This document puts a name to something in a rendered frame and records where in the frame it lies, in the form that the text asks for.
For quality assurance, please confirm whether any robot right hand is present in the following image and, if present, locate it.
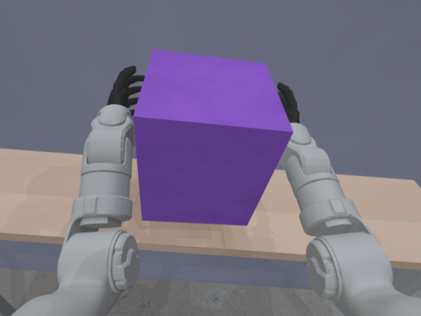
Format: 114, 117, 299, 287
278, 82, 300, 124

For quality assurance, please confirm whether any right robot forearm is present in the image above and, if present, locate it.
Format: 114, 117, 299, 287
278, 122, 393, 282

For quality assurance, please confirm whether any table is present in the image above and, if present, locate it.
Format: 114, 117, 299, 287
0, 148, 421, 316

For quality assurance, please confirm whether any robot left hand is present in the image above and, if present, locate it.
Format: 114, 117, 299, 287
107, 66, 145, 116

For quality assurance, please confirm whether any carton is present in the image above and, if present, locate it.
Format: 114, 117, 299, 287
133, 49, 293, 226

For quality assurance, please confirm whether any left robot forearm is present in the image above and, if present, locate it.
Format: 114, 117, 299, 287
57, 104, 134, 282

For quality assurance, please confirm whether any left robot upper arm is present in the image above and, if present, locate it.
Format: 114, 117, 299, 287
11, 230, 141, 316

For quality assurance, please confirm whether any right robot upper arm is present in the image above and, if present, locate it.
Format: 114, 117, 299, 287
306, 232, 421, 316

